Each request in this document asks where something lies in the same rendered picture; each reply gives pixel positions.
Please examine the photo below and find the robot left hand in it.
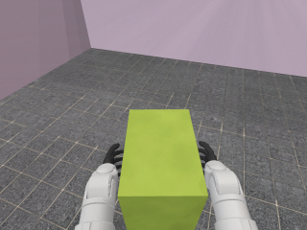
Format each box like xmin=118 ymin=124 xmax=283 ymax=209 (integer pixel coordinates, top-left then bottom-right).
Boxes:
xmin=103 ymin=143 xmax=124 ymax=177

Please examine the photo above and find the carton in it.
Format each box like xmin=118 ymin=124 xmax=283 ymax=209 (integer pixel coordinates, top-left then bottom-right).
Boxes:
xmin=117 ymin=109 xmax=209 ymax=230

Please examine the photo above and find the robot right forearm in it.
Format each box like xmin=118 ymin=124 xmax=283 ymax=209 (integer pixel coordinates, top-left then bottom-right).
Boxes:
xmin=204 ymin=160 xmax=258 ymax=230

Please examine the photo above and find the robot right hand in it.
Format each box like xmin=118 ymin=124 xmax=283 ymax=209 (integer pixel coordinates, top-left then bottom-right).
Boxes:
xmin=198 ymin=141 xmax=218 ymax=175

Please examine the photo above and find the robot left forearm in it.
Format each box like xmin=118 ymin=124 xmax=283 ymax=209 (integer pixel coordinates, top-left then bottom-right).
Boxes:
xmin=74 ymin=163 xmax=119 ymax=230

